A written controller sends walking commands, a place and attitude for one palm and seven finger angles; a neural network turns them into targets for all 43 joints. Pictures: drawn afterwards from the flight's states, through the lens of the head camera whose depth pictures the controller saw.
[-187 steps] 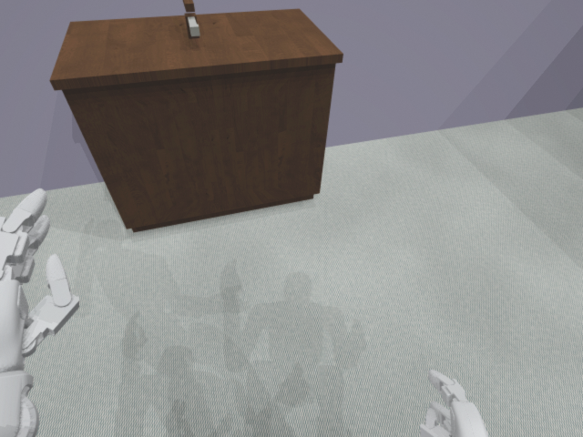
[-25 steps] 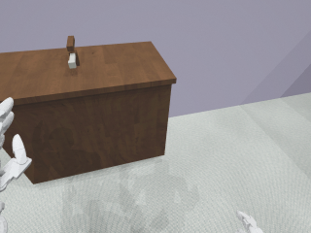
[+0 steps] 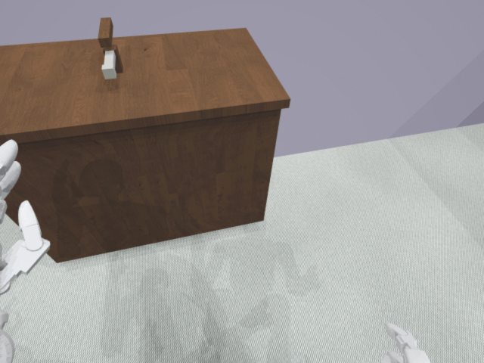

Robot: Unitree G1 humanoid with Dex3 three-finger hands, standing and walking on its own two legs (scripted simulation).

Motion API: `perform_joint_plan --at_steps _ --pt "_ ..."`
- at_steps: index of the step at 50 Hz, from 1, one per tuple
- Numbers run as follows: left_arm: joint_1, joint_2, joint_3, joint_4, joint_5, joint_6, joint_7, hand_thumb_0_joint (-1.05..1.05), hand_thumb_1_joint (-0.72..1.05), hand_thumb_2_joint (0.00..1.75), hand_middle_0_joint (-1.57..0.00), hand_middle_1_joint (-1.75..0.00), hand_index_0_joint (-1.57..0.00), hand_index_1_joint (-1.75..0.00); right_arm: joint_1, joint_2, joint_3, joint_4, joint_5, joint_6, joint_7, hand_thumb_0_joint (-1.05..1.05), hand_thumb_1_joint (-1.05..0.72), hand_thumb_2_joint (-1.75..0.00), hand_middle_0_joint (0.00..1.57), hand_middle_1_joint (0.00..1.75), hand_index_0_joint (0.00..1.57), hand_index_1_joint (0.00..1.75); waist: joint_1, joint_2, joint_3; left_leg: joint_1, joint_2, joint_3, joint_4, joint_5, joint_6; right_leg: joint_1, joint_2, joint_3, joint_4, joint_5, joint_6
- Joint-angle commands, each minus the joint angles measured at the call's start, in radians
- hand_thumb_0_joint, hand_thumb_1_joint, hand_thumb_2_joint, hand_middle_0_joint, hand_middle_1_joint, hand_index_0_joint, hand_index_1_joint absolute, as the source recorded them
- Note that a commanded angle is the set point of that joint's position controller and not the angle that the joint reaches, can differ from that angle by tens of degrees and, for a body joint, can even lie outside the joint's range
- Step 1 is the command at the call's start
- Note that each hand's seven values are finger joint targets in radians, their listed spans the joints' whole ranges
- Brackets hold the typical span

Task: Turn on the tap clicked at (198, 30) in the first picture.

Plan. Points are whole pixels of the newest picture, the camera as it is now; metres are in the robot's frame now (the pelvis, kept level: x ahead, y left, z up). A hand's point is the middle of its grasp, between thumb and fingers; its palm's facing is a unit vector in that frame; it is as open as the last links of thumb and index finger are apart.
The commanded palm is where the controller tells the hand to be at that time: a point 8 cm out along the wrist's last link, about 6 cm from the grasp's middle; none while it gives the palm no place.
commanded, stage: take the last steps up to it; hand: left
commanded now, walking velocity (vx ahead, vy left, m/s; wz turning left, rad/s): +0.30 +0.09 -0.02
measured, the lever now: (109, 71) +0.76 +0.41 +0.07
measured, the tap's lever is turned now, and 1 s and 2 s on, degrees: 0 0 0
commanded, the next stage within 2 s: come to a stop and stand still in 1.16 s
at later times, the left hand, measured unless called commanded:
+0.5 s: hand (97, 174) +0.32 +0.23 +0.17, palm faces +0.42 -0.80 -0.42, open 7.4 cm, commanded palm +0.26 +0.27 +0.18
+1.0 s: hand (99, 107) +0.45 +0.27 +0.19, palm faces +0.38 -0.84 -0.38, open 7.5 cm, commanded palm +0.38 +0.31 +0.18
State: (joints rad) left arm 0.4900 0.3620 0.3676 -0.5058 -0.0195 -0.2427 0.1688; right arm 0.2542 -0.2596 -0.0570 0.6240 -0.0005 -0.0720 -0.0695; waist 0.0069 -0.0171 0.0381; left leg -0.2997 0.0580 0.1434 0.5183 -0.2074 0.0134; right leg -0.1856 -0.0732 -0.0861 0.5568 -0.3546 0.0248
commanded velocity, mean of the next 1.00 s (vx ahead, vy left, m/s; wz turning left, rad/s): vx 0.27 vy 0.08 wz -0.01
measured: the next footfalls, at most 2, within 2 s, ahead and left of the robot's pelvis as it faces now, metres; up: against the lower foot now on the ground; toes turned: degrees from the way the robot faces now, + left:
right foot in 0.38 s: +0.15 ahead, -0.10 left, +0.00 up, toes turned -10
left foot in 0.78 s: +0.28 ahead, +0.14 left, +0.00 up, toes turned +8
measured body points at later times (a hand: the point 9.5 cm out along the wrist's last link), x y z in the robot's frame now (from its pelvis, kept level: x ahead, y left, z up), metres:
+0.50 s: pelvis +0.10 -0.01 +0.00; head +0.12 -0.03 +0.45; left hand +0.29 +0.27 +0.19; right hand +0.26 -0.23 -0.12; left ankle +0.05 +0.11 -0.66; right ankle +0.11 -0.09 -0.73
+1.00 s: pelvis +0.21 +0.04 +0.01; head +0.24 +0.05 +0.45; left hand +0.42 +0.31 +0.21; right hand +0.38 -0.17 -0.08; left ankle +0.24 +0.14 -0.73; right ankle +0.22 -0.09 -0.68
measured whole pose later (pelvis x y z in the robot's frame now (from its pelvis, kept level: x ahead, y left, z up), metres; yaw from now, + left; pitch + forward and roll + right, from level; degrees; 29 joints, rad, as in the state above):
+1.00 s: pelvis +0.21 +0.04 +0.01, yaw -2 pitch +0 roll +0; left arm 0.44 0.37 0.38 -0.53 -0.03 -0.22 0.16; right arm 0.20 -0.11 0.02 0.61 0.01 -0.11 -0.03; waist -0.01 -0.02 0.05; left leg -0.27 0.06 0.16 0.51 -0.24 0.03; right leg -0.47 -0.07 -0.09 0.98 -0.40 0.03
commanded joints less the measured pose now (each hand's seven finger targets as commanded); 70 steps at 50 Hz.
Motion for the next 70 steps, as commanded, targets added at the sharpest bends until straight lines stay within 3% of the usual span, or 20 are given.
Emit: perform_joint_plan --at_steps 1,3,8,17,19,20,21,25,28,37,38,39,41,48,56,57,59,61,65,70 --pt "-0.151 0.156 0.073 -0.263 0.006 -0.072 0.017 0.0 0.9 0.9 -0.2 -0.3 -0.2 -0.3 -0.095 -0.079 -0.021 -0.176 0.009 -0.064 -0.008 0.0 -0.9 -0.9 0.2 0.3 0.2 0.3 -0.022 0.318 -0.158 0.388 0.319 -0.484 -0.21 0.183 0.189 -0.384 0.052 -0.007 0.463 -0.261 -0.02" --pt "-0.19 0.222 0.11 -0.249 0.016 -0.075 0.011 0.0 0.9 0.9 -0.2 -0.3 -0.2 -0.3 -0.124 -0.047 0.003 -0.146 -0.007 -0.084 -0.006 0.0 -0.9 -0.9 0.2 0.3 0.2 0.3 -0.022 0.279 -0.089 0.23 0.342 -0.525 -0.261 0.025 0.236 -0.429 -0.009 0.072 0.617 -0.223 -0.025" --pt "-0.052 0.168 0.105 -0.286 0.006 -0.063 0.002 0.0 0.9 0.9 -0.2 -0.3 -0.2 -0.3 -0.097 -0.057 -0.009 -0.124 0.013 -0.104 0.012 0.0 -0.9 -0.9 0.2 0.3 0.2 0.3 -0.006 0.233 -0.11 0.178 0.222 -0.213 -0.234 0.091 0.17 -0.365 -0.014 -0.007 0.453 -0.029 -0.003" --pt "-0.091 0.143 0.093 -0.108 -0.001 -0.024 -0.002 0.0 0.9 0.9 -0.2 -0.3 -0.2 -0.3 -0.12 -0.048 0.012 -0.121 0.005 -0.081 -0.009 0.0 -0.9 -0.9 0.2 0.3 0.2 0.3 -0.006 0.125 -0.123 0.104 0.199 -0.116 -0.095 0.03 0.102 -0.052 0.062 -0.114 -0.046 0.048 -0.001" --pt "-0.13 0.163 0.085 -0.104 0.012 -0.019 -0.002 0.0 0.9 0.9 -0.2 -0.3 -0.2 -0.3 -0.131 -0.033 0.015 -0.122 0.009 -0.067 -0.008 0.0 -0.9 -0.9 0.2 0.3 0.2 0.3 -0.001 -0.039 -0.165 -0.049 0.119 -0.036 0.213 -0.024 0.065 0.137 -0.071 0.091 -0.169 0.093 -0.069" --pt "-0.137 0.195 0.103 -0.092 0.016 -0.015 0.0 0.0 0.9 0.9 -0.2 -0.3 -0.2 -0.3 -0.135 -0.015 0.02 -0.135 0.006 -0.061 -0.004 0.0 -0.9 -0.9 0.2 0.3 0.2 0.3 -0.002 -0.29 -0.17 -0.294 -0.015 0.004 0.478 -0.244 0.014 0.258 -0.287 0.487 -0.244 0.181 -0.178" --pt "-0.165 0.209 0.113 -0.111 0.005 -0.016 0.002 0.0 0.9 0.9 -0.2 -0.3 -0.2 -0.3 -0.168 -0.033 0.02 -0.146 0.001 -0.064 0.001 0.0 -0.9 -0.9 0.2 0.3 0.2 0.3 0.015 -0.283 -0.124 -0.407 -0.027 -0.094 0.663 -0.343 -0.012 0.24 -0.398 0.628 -0.292 0.246 -0.24" --pt "-0.121 0.197 0.117 -0.181 0.01 -0.058 -0.004 0.0 0.9 0.9 -0.2 -0.3 -0.2 -0.3 -0.159 -0.033 0.021 -0.11 0.001 -0.047 0.014 0.0 -0.9 -0.9 0.2 0.3 0.2 0.3 -0.006 -0.049 -0.09 -0.398 0.046 -0.156 0.707 -0.167 -0.041 0.148 -0.301 0.312 -0.252 0.357 -0.208" --pt "-0.11 0.21 0.136 -0.248 0.012 -0.077 0.004 0.0 0.9 0.9 -0.2 -0.3 -0.2 -0.3 -0.169 -0.025 0.019 -0.129 -0.002 -0.033 0.011 0.0 -0.9 -0.9 0.2 0.3 0.2 0.3 -0.016 -0.056 -0.102 -0.288 0.06 -0.105 0.473 -0.117 -0.039 0.097 -0.252 0.125 -0.233 0.506 -0.171" --pt "-0.027 0.176 0.147 -0.227 -0.012 -0.054 0.032 0.0 0.9 0.9 -0.2 -0.3 -0.2 -0.3 -0.088 -0.034 -0.014 -0.178 0.001 -0.04 -0.006 0.0 -0.9 -0.9 0.2 0.3 0.2 0.3 -0.015 -0.061 -0.185 0.117 -0.029 0.06 -0.074 0.082 -0.012 0.084 -0.142 0.048 -0.003 0.444 -0.102" --pt "-0.041 0.162 0.124 -0.226 -0.011 -0.056 0.029 0.0 0.9 0.9 -0.2 -0.3 -0.2 -0.3 -0.071 -0.054 -0.024 -0.178 0.006 -0.04 -0.013 0.0 -0.9 -0.9 0.2 0.3 0.2 0.3 -0.035 0.055 -0.208 0.252 0.031 -0.035 -0.108 0.122 0.023 -0.015 -0.106 0.013 0.167 0.373 -0.066" --pt "-0.059 0.163 0.123 -0.245 -0.015 -0.061 0.027 0.0 0.9 0.9 -0.2 -0.3 -0.2 -0.3 -0.087 -0.078 -0.03 -0.184 0.009 -0.039 -0.01 0.0 -0.9 -0.9 0.2 0.3 0.2 0.3 -0.029 0.25 -0.227 0.395 0.23 -0.316 -0.118 0.289 0.125 -0.238 0.003 -0.042 0.379 -0.009 -0.017" --pt "-0.098 0.219 0.145 -0.164 -0.007 -0.062 0.021 0.0 0.9 0.9 -0.2 -0.3 -0.2 -0.3 -0.113 -0.058 -0.003 -0.18 0.0 -0.048 -0.005 0.0 -0.9 -0.9 0.2 0.3 0.2 0.3 -0.028 0.233 -0.158 0.298 0.381 -0.55 -0.212 0.262 0.245 -0.404 0.026 0.063 0.658 -0.279 -0.022" --pt "-0.06 0.171 0.107 -0.312 -0.004 -0.049 -0.002 0.0 0.9 0.9 -0.2 -0.3 -0.2 -0.3 -0.111 -0.053 0.002 -0.144 0.008 -0.088 0.02 0.0 -0.9 -0.9 0.2 0.3 0.2 0.3 -0.004 0.264 -0.127 0.097 0.209 -0.157 -0.222 0.184 0.148 -0.264 -0.008 -0.014 0.389 -0.003 0.001" --pt "-0.088 0.163 0.121 -0.127 -0.002 -0.023 0.006 0.0 0.9 0.9 -0.2 -0.3 -0.2 -0.3 -0.118 -0.041 0.019 -0.129 0.009 -0.072 -0.002 0.0 -0.9 -0.9 0.2 0.3 0.2 0.3 -0.006 0.129 -0.136 0.036 0.183 -0.099 -0.038 0.01 0.072 0.02 0.047 -0.071 -0.093 0.099 -0.005" --pt "-0.119 0.169 0.113 -0.106 0.005 -0.022 0.006 0.0 0.9 0.9 -0.2 -0.3 -0.2 -0.3 -0.11 -0.031 0.018 -0.126 0.01 -0.064 -0.002 0.0 -0.9 -0.9 0.2 0.3 0.2 0.3 -0.012 0.012 -0.141 -0.023 0.129 -0.056 0.1 -0.081 0.048 0.074 -0.029 0.046 -0.154 0.14 -0.04" --pt "-0.159 0.2 0.11 -0.09 0.004 -0.008 0.006 0.0 0.9 0.9 -0.2 -0.3 -0.2 -0.3 -0.148 -0.013 0.031 -0.149 0.006 -0.06 0.004 0.0 -0.9 -0.9 0.2 0.3 0.2 0.3 0.001 -0.289 -0.11 -0.301 -0.035 -0.045 0.505 -0.381 -0.02 0.149 -0.354 0.556 -0.286 0.288 -0.207" --pt "-0.162 0.166 0.083 -0.061 -0.005 -0.015 -0.009 0.0 0.9 0.9 -0.2 -0.3 -0.2 -0.3 -0.123 -0.038 0.014 -0.121 0.008 -0.059 0.015 0.0 -0.9 -0.9 0.2 0.3 0.2 0.3 -0.012 -0.229 -0.096 -0.316 -0.001 -0.149 0.658 -0.258 -0.036 0.107 -0.325 0.462 -0.289 0.257 -0.194" --pt "-0.104 0.186 0.106 -0.17 0.01 -0.052 0.005 0.0 0.9 0.9 -0.2 -0.3 -0.2 -0.3 -0.164 -0.021 0.038 -0.128 -0.001 -0.037 0.012 0.0 -0.9 -0.9 0.2 0.3 0.2 0.3 -0.013 -0.069 -0.132 -0.221 0.009 -0.102 0.472 -0.18 -0.047 0.121 -0.244 0.149 -0.185 0.709 -0.159" --pt "0.008 0.207 0.156 -0.291 -0.005 -0.048 0.029 0.0 0.9 0.9 -0.2 -0.3 -0.2 -0.3 -0.158 -0.015 0.026 -0.192 -0.005 -0.039 0.001 0.0 -0.9 -0.9 0.2 0.3 0.2 0.3 0.019 -0.099 -0.187 -0.095 -0.033 -0.04 0.148 -0.109 -0.045 0.195 -0.207 0.113 -0.127 0.827 -0.148"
